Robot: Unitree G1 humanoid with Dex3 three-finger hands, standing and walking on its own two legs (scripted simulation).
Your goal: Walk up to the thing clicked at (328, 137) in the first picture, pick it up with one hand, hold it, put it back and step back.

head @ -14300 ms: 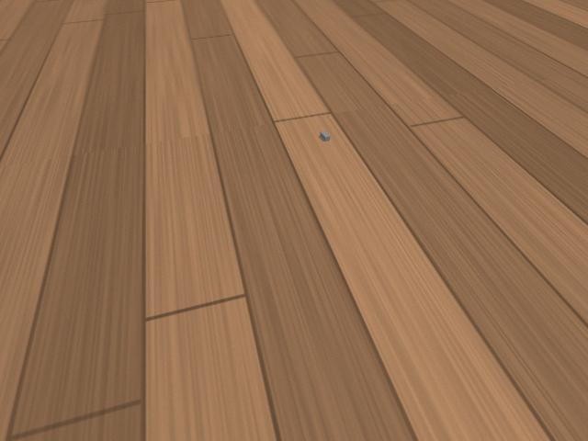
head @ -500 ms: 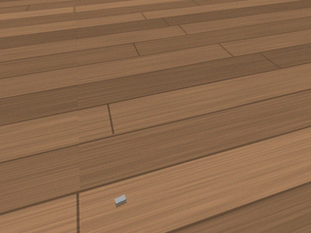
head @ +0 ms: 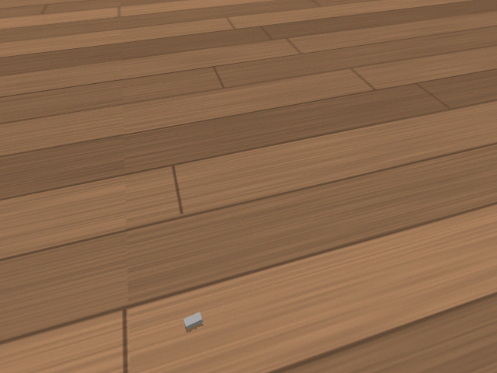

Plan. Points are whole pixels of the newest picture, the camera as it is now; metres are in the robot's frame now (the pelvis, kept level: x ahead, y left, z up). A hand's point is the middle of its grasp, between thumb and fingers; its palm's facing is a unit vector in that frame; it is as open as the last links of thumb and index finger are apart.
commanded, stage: stand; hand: left
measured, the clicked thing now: (193, 320) +0.48 +0.26 -0.77
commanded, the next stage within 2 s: none
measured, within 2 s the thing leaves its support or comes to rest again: neither
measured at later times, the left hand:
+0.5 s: hand out of the picture +0.06 +0.26 -0.16, palm faces -0.02 -0.94 -0.34, open 7.4 cm
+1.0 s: hand out of the picture +0.08 +0.26 -0.16, palm faces -0.02 -0.94 -0.34, open 7.4 cm
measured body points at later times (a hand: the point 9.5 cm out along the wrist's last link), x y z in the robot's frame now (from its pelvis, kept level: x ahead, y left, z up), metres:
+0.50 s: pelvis +0.00 +0.00 +0.00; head +0.02 +0.00 +0.45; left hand +0.07 +0.30 -0.13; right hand +0.08 -0.30 -0.13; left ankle +0.03 +0.13 -0.75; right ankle -0.01 -0.13 -0.75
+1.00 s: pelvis +0.01 +0.00 +0.00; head +0.02 +0.00 +0.45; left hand +0.08 +0.30 -0.13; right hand +0.09 -0.30 -0.13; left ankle +0.03 +0.13 -0.75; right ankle -0.01 -0.13 -0.75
